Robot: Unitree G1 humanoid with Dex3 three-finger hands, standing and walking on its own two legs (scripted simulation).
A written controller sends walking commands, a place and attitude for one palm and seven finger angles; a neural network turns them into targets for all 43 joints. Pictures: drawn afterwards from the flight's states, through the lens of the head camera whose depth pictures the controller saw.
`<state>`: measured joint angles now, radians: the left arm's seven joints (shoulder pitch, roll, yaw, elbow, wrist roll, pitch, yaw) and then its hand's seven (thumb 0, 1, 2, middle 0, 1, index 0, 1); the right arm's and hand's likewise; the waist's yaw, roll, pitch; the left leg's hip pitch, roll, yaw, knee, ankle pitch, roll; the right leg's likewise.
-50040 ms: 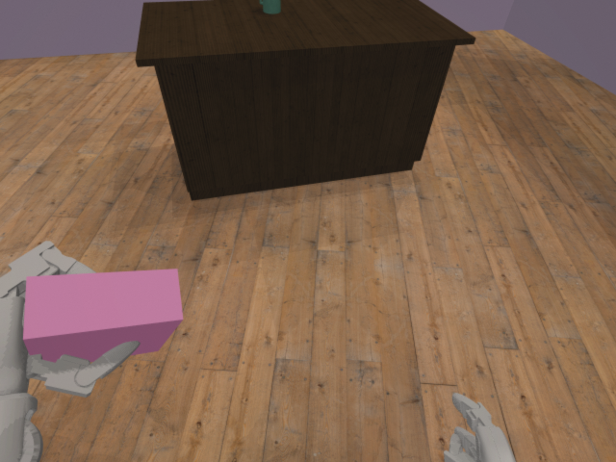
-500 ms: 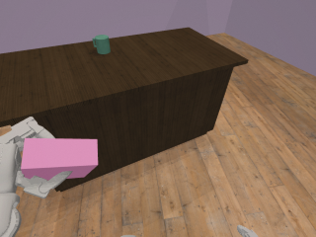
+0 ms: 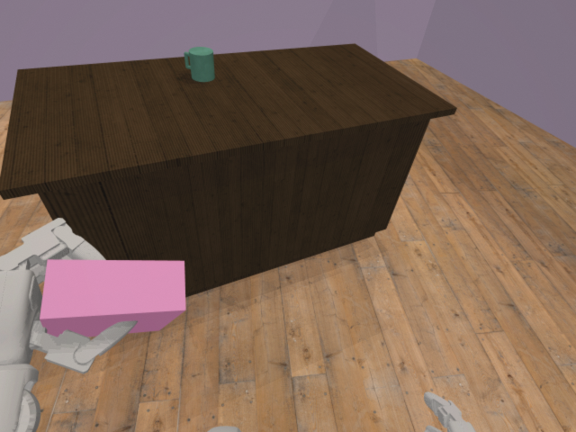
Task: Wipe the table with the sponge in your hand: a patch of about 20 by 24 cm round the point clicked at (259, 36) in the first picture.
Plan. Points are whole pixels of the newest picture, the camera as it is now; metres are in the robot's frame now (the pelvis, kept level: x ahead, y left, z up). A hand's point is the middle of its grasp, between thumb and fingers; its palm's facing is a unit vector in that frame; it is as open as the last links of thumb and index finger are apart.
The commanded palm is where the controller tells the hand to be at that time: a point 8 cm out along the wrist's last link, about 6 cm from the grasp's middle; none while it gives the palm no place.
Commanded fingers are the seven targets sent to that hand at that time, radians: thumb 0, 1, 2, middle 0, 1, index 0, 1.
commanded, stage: stop stepping back and stand still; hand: left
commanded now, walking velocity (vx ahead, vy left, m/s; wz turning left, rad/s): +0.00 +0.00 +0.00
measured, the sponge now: (133, 301) +0.22 +0.19 +0.14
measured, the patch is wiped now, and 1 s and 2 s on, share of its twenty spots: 1.00 1.00 1.00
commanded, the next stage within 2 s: stand and wait in 0.60 s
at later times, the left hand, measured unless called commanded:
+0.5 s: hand (38, 289) +0.20 +0.27 +0.17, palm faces +0.41 -0.84 -0.37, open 9.1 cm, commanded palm +0.15 +0.30 +0.20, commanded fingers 0.00 0.10 1.30 -1.20 -1.60 -1.20 -1.60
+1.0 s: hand (58, 271) +0.22 +0.26 +0.18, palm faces +0.41 -0.84 -0.34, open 9.1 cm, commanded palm +0.17 +0.30 +0.20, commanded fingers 0.00 0.10 1.30 -1.20 -1.60 -1.20 -1.60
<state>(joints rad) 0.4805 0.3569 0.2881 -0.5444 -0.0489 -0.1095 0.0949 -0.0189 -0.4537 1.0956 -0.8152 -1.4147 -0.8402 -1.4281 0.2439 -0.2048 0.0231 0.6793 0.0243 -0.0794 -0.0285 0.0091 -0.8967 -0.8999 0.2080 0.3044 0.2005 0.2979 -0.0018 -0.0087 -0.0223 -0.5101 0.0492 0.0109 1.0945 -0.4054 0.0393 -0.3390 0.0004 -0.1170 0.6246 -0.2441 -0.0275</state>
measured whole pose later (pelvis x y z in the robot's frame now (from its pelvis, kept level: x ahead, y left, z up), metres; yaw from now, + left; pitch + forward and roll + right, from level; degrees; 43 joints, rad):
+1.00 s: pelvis +0.01 +0.02 +0.02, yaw +1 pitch -1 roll -1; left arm 0.48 0.35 0.30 -0.47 -0.04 -0.14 0.17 -0.02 -0.45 1.09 -0.82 -1.42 -0.84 -1.43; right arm 0.19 -0.21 0.03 0.62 0.01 -0.10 -0.06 0.01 -0.90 -0.90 0.21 0.30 0.20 0.30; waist 0.00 0.00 -0.02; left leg -0.25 0.00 0.01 0.50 -0.24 0.02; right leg -0.25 0.01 -0.02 0.44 -0.18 0.00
